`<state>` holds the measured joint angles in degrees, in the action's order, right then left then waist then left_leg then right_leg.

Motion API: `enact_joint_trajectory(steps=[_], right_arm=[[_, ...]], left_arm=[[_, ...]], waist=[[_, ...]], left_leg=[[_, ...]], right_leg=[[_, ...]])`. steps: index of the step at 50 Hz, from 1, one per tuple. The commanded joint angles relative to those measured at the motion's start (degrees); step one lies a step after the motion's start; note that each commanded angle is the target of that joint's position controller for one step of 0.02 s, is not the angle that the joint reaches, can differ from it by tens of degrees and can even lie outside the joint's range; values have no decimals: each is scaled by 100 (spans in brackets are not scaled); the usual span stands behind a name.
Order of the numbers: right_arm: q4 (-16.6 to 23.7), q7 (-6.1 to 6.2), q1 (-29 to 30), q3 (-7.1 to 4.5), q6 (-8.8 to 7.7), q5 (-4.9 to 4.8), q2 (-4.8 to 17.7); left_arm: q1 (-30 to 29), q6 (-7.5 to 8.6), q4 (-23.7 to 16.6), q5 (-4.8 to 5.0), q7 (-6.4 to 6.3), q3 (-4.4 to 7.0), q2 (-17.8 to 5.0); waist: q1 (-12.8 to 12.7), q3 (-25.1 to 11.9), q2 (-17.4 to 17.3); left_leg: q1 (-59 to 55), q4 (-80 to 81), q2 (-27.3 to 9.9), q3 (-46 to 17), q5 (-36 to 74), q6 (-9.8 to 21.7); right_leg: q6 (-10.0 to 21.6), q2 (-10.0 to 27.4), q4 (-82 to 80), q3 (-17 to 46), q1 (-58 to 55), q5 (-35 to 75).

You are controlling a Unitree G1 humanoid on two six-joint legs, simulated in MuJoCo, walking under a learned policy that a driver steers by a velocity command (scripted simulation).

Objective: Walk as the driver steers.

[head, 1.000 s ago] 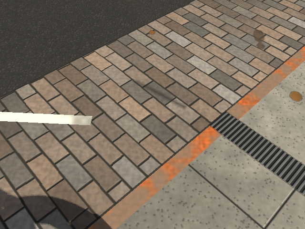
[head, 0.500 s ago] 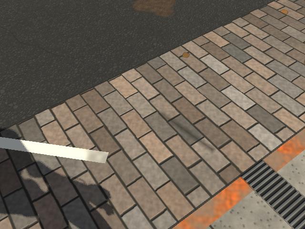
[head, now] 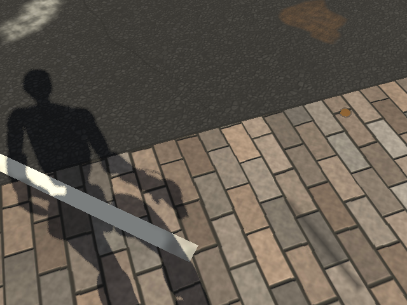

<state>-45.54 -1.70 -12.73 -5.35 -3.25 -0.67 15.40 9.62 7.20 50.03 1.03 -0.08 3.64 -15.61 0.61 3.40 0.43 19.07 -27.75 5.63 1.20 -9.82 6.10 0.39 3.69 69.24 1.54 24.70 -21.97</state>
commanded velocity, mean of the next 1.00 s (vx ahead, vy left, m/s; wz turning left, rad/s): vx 0.36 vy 0.00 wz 0.57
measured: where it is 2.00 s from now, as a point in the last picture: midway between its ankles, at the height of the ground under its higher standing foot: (192, 281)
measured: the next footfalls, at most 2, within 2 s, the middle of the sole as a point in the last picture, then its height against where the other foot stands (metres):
right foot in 0.34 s outside the picture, level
left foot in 0.82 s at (150, 287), level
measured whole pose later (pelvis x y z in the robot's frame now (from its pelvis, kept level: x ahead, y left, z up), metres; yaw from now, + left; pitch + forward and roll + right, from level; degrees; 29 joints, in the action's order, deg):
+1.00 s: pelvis +0.44 +0.05 +0.00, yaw +33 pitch +3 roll -1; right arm -34.1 -0.7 -8.7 -3.7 0.2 0.7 16.6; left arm 5.9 0.5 44.2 -0.1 -1.1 3.2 -18.2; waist 0.2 3.8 1.3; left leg 25.0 -28.0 3.9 -2.1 -5.8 4.0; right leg -3.8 3.3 64.3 1.6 32.1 -25.7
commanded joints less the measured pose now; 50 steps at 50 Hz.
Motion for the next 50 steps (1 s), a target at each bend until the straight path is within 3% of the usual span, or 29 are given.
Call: enact_joint_trajectory(steps=[1, 4, 7, 11, 14, 15, 16, 17, 18, 19, 20, 21, 22, 24, 26, 29, 32, 35, 37, 39, 40, 41, 42, 43, 44, 45, 46, 48, 50], right_arm=[[472, 86, 75, -109, -132, 8, 631], [445, 209, -193, -181, -133, -16, 917], [409, 258, -424, -192, -81, -48, 932], [293, 254, -768, -183, -34, -85, 881], [319, 304, -778, -184, 26, -65, 870], [360, 313, -701, -174, 47, -58, 846], [429, 308, -620, -119, 48, -41, 702], [564, 281, -540, 2, 27, 25, 404], [704, 277, -1373, 116, -36, -102, 7], [633, 289, -1498, 66, -51, -207, 525], [655, 291, -916, -42, -18, -187, 950], [742, 299, -510, -60, 19, -109, 972], [824, 285, -281, -71, 29, -38, 892], [873, 224, -354, -66, 91, -96, 657], [975, 201, -293, -18, 155, -110, 454], [1173, 199, -41, 13, 194, -32, 389], [1250, 91, 291, 59, 174, -16, 297], [1414, -50, 666, 29, 206, -22, 349], [1515, -118, 658, -56, 238, 3, 529], [1395, -127, 7, -218, 247, 33, 810], [1216, -45, -617, -359, 244, 48, 1089], [1265, 111, -894, -467, 266, 65, 1644], [1562, 131, -545, -382, 236, 197, 1911], [1652, 53, -465, -297, 227, 158, 1566], [1633, 31, -130, -223, 208, 119, 1292], [1590, 58, 151, -147, 226, 18, 1031], [1579, 92, 354, -73, 264, 0, 869], [1584, 129, 567, -74, 284, 154, 956], [1507, 175, 538, -74, 243, 193, 954]], left_arm=[[119, -18, -402, -110, -13, 201, -670], [-457, -112, -637, -196, -50, 128, -450], [-1081, -88, -826, -161, -1, 51, -302], [-1521, -32, -1068, -57, 79, 69, -465], [-1365, 69, -1097, -40, 141, 143, -696], [-1062, 107, -1025, -41, 142, 179, -750], [-498, 140, -885, -87, 117, 263, -900], [380, 160, -787, -191, 77, 350, -1193], [1076, 86, -621, -271, 60, 471, -1688], [1081, 44, -589, -105, 96, 393, -1285], [769, 0, -721, -75, 76, 266, -810], [453, -59, -767, -122, 60, 205, -668], [232, -95, -741, -159, 58, 159, -551], [110, -82, -677, -191, 46, 123, -463], [170, -31, -588, -135, 50, 168, -570], [62, -52, -543, -148, 5, 251, -837], [-31, -187, -540, -112, -80, 271, -946], [154, -299, -468, -12, -116, 291, -1065], [131, -363, -481, 82, -129, 337, -1200], [6, -422, -542, 176, -156, 371, -1251], [132, -428, -544, 140, -144, 315, -1074], [453, -423, -685, -198, -96, 164, -649], [869, -384, -797, -361, -20, 27, -408], [706, -382, -774, -130, 36, 107, -920], [308, -410, -857, 31, 33, 121, -1030], [194, -489, -776, -18, -36, 122, -960], [131, -591, -741, -71, -104, 132, -951], [321, -705, -708, -122, -131, 128, -874], [398, -715, -688, -143, -174, 72, -683]], waist=[[-211, -634, -41], [-88, -396, -132], [175, -302, -385], [362, -301, -574], [210, -364, -746], [27, -442, -839], [-260, -750, -815], [-662, -1494, -398], [-389, -2332, 1391], [-425, -2262, 1547], [-584, -1439, 867], [-525, -947, 457], [-407, -573, 368], [-187, -380, 586], [-151, -319, 544], [-70, -254, 406], [-178, -359, 453], [-312, -410, 496], [-212, -474, 560], [191, -770, 497], [472, -1090, 166], [361, -1550, -1111], [-104, -2321, -1747], [235, -2894, -945], [188, -2253, -653], [53, -1674, -239], [-67, -1322, -260], [-276, -1155, -540], [-290, -1246, -605]], left_leg=[[-1079, 1474, -1608, -2128, 1426, 1194], [-593, 1580, -1362, -1683, 1641, 1090], [-356, 1472, -1024, -1397, 1086, 761], [-690, 1128, -1192, -1833, 521, 595], [-1170, 585, -1395, -2349, 527, 508], [-1189, 347, -1348, -2421, 708, 440], [-1046, -215, -1083, -2295, 1050, 280], [-385, -1665, -746, -1883, 627, 57], [1655, -3656, 88, -1115, -1917, -390], [2594, -4617, -313, -1186, -2426, -454], [2852, -4897, -570, -1169, -1910, -488], [2702, -4814, -787, -943, -1458, -506], [2527, -4528, -944, -910, -1168, -508], [2081, -4141, -1182, -835, -905, -476], [2112, -3830, -1269, -731, -773, -515], [2134, -2997, -1235, -576, -265, -672], [1522, -1848, -1070, -172, 817, -670], [1216, -1097, -913, 9, 1028, -556], [1013, -812, -782, 103, 576, -381], [161, -253, -454, 299, 513, -114], [-833, 185, -279, 259, 1247, 97], [-2341, -85, -1554, -1413, 3843, 595], [-3267, -127, -2764, -3721, 5387, 1791], [-3256, 253, -2794, -3597, 4267, 1988], [-2593, 440, -2504, -3020, 3047, 1653], [-1861, 521, -2119, -2453, 2249, 1206], [-1097, 657, -1878, -2112, 1878, 985], [-108, 834, -1601, -1678, 2001, 912], [-39, 826, -1537, -1490, 2244, 921]], right_leg=[[-134, 364, -651, 298, 1011, 364], [-376, 210, -1813, 124, 1037, 1226], [-379, -104, -3210, 51, 645, 2443], [-284, -295, -3944, 175, 401, 2707], [-109, -330, -4199, 260, 172, 2026], [-7, -367, -4344, 182, -210, 1886], [160, -310, -4473, 155, -1060, 1912], [519, 518, -4298, 893, -2513, 1717], [1490, 1926, -4664, 3439, -4600, 854], [1624, 2204, -5078, 4551, -4672, -580], [1324, 1913, -5209, 3653, -3968, -795], [1096, 1649, -5266, 2774, -3186, -181], [1018, 1404, -5408, 2191, -2514, 460], [921, 1119, -5701, 1385, -1877, 1086], [1032, 1137, -5931, 933, -1746, 1526], [1107, 1175, -5827, 140, -1744, 3701], [889, 912, -5654, -711, -1676, 4274], [749, 981, -5365, -930, -2019, 4209], [662, 1121, -4942, -944, -2290, 4543], [476, 1022, -3833, -1087, -2318, 5089], [228, 705, -2723, -1240, -1925, 4572], [-152, 268, -865, -1293, -358, 1192], [-426, -597, 775, -403, 1019, -2226], [-427, -403, 1239, 386, 1269, -1796], [-342, -193, 1021, 301, 1555, -1208], [-341, 67, 541, 263, 1494, -812], [-364, 168, 102, 244, 1179, -594], [-428, 29, -260, 33, 408, -232], [-468, -23, -874, -1, 180, -110]])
